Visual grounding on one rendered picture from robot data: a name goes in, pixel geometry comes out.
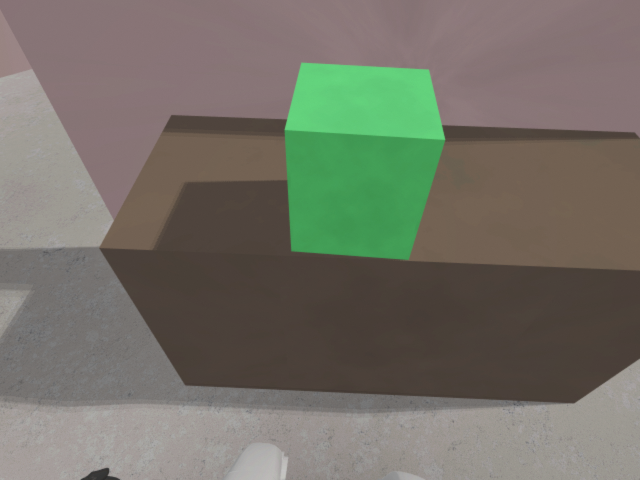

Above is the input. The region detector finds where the left robot thigh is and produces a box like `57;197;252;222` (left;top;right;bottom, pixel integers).
222;443;288;480

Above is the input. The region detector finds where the carton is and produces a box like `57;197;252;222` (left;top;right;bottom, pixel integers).
285;63;445;260

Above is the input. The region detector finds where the pedestal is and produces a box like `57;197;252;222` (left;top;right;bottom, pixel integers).
99;115;640;403

